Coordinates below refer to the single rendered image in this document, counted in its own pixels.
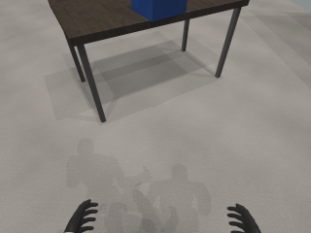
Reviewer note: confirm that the carton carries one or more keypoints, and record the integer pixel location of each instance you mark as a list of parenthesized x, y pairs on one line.
[(155, 10)]

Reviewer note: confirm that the table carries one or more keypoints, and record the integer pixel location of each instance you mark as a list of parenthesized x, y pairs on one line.
[(88, 21)]

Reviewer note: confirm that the robot left hand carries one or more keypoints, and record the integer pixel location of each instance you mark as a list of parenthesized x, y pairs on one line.
[(77, 220)]

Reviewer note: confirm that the robot right hand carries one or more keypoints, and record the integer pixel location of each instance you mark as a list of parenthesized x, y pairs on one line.
[(248, 223)]

